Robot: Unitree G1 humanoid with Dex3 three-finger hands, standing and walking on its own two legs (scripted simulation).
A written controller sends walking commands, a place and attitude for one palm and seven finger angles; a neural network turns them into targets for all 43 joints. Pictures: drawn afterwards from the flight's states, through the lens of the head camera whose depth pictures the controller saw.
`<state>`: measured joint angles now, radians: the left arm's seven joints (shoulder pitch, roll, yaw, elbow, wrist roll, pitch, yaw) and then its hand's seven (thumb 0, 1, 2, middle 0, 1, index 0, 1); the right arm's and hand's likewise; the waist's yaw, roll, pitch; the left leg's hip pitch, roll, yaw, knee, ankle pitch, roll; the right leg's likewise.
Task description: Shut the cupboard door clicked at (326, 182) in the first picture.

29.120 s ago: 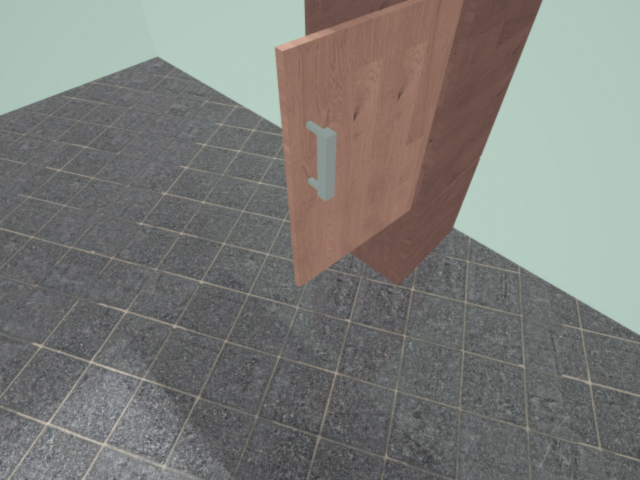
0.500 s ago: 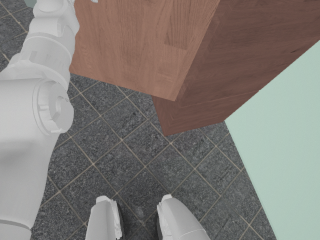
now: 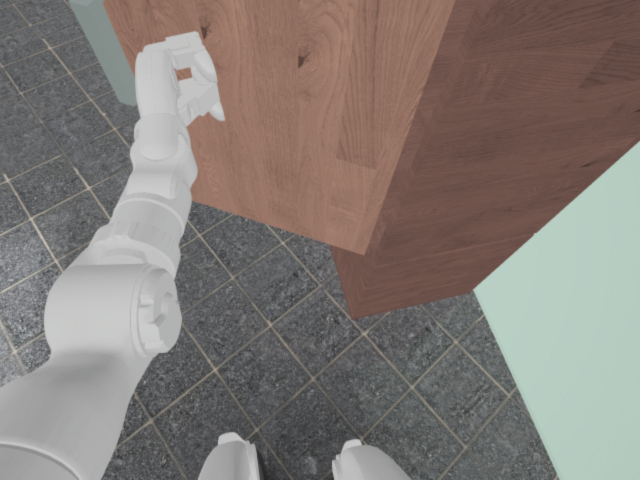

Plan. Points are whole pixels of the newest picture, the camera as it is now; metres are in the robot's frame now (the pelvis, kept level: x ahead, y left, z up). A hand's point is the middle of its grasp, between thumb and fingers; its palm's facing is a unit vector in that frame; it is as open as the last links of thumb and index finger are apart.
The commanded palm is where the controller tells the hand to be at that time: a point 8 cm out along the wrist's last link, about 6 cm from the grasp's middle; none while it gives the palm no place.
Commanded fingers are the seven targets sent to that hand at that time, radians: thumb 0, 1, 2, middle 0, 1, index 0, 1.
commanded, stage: pull the fist back off the door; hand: left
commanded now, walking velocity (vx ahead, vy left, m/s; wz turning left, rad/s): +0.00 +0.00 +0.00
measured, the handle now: (119, 45) +0.66 +0.17 +0.12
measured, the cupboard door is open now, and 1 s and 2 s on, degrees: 58 58 58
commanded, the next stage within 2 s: draw the hand back to the body in 0.22 s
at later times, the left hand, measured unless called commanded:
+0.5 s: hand (200, 122) +0.50 +0.06 +0.14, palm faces +0.04 -1.00 -0.02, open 3.1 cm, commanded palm +0.44 +0.12 +0.14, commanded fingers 0.00 0.90 0.90 -1.30 -1.50 -1.30 -1.50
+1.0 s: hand (46, 260) +0.32 +0.17 +0.18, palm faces +0.08 -0.98 -0.16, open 3.1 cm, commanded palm +0.28 +0.22 +0.19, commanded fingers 0.00 0.90 0.90 -0.92 -1.08 -0.92 -1.08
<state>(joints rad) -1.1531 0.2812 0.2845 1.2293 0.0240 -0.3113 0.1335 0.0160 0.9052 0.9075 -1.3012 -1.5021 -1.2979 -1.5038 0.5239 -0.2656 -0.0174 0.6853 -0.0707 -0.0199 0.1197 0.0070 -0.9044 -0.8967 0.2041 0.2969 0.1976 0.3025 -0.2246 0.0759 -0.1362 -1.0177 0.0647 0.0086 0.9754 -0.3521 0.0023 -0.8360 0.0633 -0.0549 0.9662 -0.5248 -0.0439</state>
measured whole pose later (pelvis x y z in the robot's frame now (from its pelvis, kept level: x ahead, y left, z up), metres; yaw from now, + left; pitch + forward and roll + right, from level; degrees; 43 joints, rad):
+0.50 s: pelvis +0.00 -0.01 +0.02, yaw +0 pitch +16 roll +1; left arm -0.88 0.19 0.26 1.04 -0.06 -0.30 0.06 0.01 0.90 0.90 -1.30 -1.50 -1.30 -1.50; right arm 0.36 -0.26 -0.01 0.63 -0.01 0.02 0.07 0.01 -0.91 -0.90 0.20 0.30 0.19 0.30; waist -0.13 0.06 -0.13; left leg -0.82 0.05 0.04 0.87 -0.32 -0.01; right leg -0.68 0.04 -0.02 0.92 -0.52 -0.05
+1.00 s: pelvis -0.01 +0.01 +0.06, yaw +0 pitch +1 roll +0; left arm -0.14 0.25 0.07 0.20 -0.12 -0.12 0.02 0.02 0.90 0.90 -1.16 -1.34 -1.15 -1.34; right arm 0.18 -0.24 0.02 0.57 0.07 0.04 -0.06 0.01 -0.91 -0.90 0.20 0.30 0.19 0.30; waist -0.01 0.06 -0.05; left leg -0.39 0.02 0.05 0.58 -0.21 0.02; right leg -0.24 0.02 0.00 0.60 -0.38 -0.02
